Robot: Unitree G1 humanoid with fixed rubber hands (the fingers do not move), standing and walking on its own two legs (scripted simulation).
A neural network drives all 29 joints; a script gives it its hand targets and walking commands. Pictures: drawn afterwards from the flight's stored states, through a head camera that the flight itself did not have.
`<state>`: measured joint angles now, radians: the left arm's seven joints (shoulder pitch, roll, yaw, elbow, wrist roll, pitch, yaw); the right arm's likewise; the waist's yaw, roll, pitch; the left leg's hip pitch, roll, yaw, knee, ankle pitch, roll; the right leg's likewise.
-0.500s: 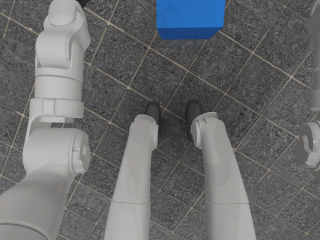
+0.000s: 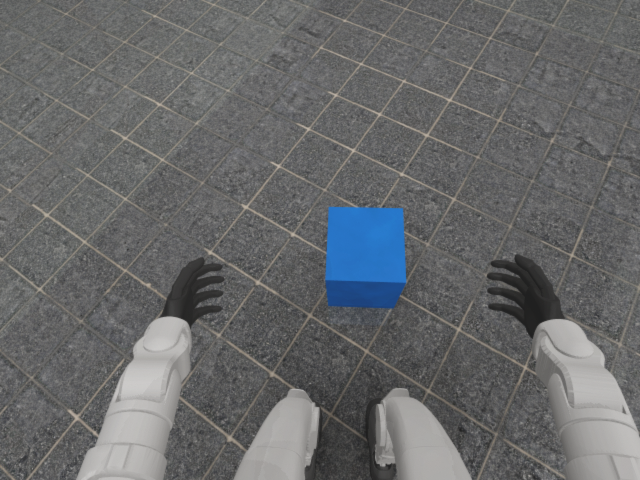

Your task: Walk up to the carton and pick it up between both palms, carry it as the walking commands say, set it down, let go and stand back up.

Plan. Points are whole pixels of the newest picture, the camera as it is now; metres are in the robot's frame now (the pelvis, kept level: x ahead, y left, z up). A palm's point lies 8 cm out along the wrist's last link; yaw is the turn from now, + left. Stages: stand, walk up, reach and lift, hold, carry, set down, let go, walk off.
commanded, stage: let go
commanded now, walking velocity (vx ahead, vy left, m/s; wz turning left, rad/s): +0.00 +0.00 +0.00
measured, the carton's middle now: (363, 260) +0.59 -0.07 -0.60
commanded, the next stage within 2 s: stand in 0.70 s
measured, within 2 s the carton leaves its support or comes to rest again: neither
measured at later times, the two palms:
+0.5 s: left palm (145, 372) +0.22 +0.23 -0.02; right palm (565, 375) +0.22 -0.24 -0.03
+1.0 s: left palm (128, 361) +0.24 +0.26 -0.02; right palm (585, 338) +0.25 -0.25 +0.01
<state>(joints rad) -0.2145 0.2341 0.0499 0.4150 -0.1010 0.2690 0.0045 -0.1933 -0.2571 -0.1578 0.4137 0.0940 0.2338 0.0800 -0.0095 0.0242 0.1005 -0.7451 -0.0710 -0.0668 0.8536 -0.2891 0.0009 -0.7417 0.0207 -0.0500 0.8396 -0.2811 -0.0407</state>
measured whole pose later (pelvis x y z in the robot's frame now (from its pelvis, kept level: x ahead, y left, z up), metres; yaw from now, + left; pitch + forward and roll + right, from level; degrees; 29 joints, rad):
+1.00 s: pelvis +0.08 +0.01 +0.04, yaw +0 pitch -2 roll -1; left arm 0.21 0.23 0.07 0.59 -0.03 0.03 -0.02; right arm 0.22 -0.25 -0.09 0.44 0.09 0.05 0.02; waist -0.01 0.01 -0.06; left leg -0.23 -0.06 -0.07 0.59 -0.32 0.03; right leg -0.22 0.03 -0.04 0.55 -0.30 -0.03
